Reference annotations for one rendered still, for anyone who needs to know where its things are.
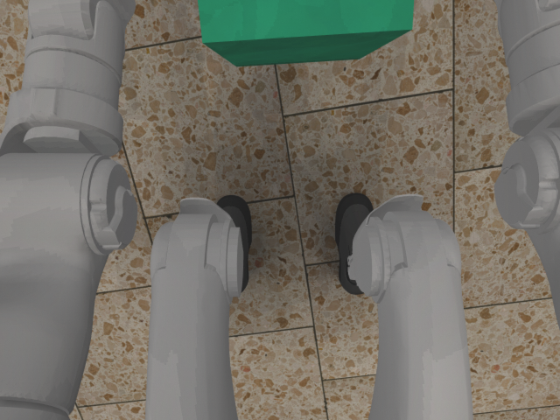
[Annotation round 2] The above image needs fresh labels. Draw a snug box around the right robot thigh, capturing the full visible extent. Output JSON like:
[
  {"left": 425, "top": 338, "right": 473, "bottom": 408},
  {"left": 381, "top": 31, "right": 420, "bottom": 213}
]
[{"left": 358, "top": 210, "right": 473, "bottom": 420}]

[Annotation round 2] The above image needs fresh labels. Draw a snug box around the right robot forearm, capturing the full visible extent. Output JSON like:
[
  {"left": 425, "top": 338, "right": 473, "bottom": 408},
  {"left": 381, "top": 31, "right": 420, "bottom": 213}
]
[{"left": 494, "top": 0, "right": 560, "bottom": 137}]

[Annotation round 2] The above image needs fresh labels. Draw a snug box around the left robot forearm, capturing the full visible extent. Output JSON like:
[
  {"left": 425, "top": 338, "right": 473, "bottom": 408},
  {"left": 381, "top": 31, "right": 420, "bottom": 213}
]
[{"left": 0, "top": 0, "right": 136, "bottom": 157}]

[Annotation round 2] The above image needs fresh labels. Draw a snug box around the left robot upper arm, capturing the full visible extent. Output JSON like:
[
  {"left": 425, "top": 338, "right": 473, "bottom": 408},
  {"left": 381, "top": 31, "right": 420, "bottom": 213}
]
[{"left": 0, "top": 153, "right": 137, "bottom": 420}]

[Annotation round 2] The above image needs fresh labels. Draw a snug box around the robot thigh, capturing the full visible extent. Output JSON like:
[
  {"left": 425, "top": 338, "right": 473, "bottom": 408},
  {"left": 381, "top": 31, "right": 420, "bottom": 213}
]
[
  {"left": 145, "top": 213, "right": 243, "bottom": 420},
  {"left": 358, "top": 210, "right": 473, "bottom": 420}
]

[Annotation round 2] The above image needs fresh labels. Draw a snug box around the carton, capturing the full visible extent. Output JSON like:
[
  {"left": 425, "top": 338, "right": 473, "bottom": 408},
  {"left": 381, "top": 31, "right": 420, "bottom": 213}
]
[{"left": 198, "top": 0, "right": 414, "bottom": 67}]

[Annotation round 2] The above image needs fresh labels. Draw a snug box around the right robot upper arm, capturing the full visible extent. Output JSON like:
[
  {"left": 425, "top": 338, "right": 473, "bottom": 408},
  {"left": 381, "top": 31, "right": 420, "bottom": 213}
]
[{"left": 494, "top": 128, "right": 560, "bottom": 330}]

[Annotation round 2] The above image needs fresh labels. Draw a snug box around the left robot thigh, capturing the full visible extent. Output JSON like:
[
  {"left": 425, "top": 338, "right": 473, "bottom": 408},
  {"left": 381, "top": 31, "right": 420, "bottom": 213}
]
[{"left": 145, "top": 213, "right": 243, "bottom": 420}]

